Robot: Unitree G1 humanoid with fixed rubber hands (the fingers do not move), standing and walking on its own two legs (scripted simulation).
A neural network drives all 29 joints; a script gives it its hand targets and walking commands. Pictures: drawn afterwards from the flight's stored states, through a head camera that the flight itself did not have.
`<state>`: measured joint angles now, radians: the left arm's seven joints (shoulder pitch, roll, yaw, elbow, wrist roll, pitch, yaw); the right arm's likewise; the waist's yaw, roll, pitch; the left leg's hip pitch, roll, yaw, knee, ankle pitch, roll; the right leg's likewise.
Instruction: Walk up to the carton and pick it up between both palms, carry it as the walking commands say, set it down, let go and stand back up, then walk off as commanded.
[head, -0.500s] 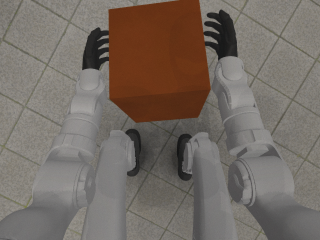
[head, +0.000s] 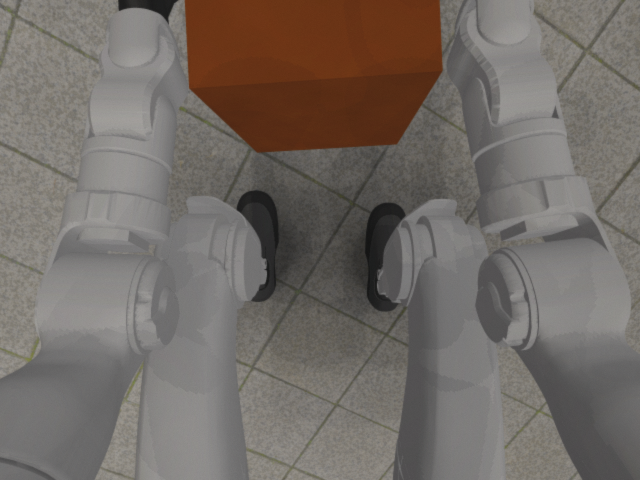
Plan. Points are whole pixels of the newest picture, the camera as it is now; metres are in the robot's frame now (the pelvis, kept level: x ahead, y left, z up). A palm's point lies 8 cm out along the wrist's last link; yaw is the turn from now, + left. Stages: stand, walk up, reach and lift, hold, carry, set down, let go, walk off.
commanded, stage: set down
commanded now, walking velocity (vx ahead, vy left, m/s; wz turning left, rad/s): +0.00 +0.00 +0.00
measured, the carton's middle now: (317, 28) +0.51 +0.01 -0.28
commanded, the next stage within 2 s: none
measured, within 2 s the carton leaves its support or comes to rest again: neither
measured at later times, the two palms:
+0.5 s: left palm out of the picture +0.56 +0.15 -0.24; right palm out of the picture +0.58 -0.15 -0.21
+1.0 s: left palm out of the picture +0.57 +0.14 -0.25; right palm out of the picture +0.58 -0.16 -0.23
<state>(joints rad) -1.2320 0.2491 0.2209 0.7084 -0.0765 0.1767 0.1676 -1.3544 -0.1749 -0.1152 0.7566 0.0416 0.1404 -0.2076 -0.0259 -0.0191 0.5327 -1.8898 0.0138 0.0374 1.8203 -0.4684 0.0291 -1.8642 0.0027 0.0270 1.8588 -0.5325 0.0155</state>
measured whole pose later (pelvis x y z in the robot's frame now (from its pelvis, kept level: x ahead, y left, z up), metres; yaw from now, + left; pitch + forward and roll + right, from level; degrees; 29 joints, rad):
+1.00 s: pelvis +0.01 -0.01 -0.07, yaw +0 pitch +32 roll +1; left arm -1.50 0.29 0.35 0.95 -0.02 0.23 -0.04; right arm -1.54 -0.20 -0.39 0.90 0.04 0.20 -0.09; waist -0.02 -0.03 0.51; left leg -2.09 0.02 0.04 2.08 -0.55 0.03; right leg -2.07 0.02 0.03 2.13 -0.62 0.02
